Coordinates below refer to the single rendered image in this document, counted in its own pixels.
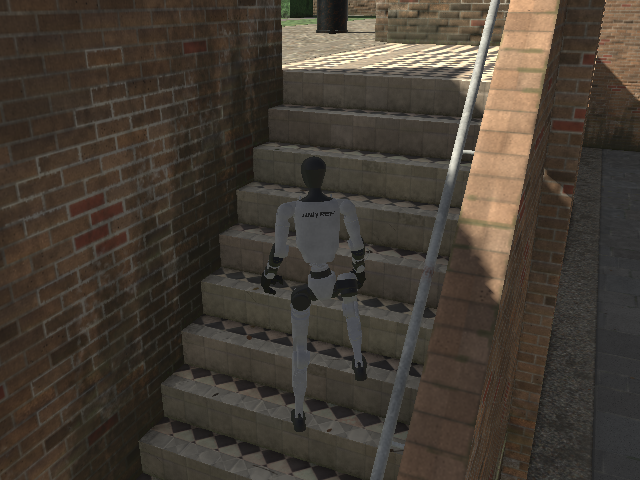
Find stairs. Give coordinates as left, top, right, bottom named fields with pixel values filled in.
left=136, top=71, right=491, bottom=480

